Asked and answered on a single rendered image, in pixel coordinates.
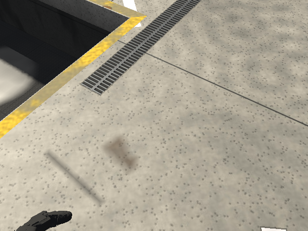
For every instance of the left robot hand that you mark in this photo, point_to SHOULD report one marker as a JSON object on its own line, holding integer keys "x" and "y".
{"x": 45, "y": 220}

